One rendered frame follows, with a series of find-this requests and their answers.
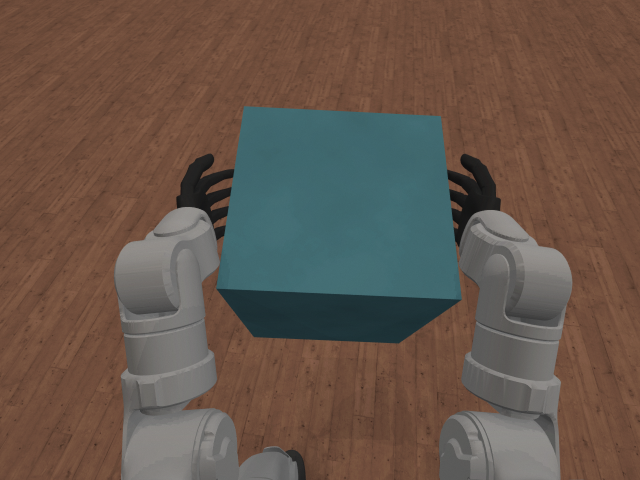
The right robot upper arm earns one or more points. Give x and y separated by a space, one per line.
490 446

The robot left hand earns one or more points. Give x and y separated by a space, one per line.
193 190

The left robot upper arm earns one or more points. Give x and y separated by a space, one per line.
199 444

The left robot shin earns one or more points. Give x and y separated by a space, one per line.
275 449

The robot right hand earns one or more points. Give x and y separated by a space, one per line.
481 193

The robot left thigh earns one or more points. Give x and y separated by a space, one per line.
268 466

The carton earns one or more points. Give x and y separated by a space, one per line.
339 226

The right robot forearm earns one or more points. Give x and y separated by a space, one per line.
524 291

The left robot forearm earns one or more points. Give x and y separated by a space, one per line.
158 282

